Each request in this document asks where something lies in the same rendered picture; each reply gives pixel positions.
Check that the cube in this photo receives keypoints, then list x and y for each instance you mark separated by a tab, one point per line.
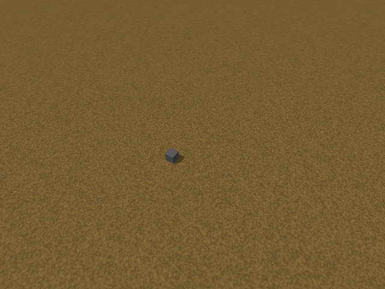
172	155

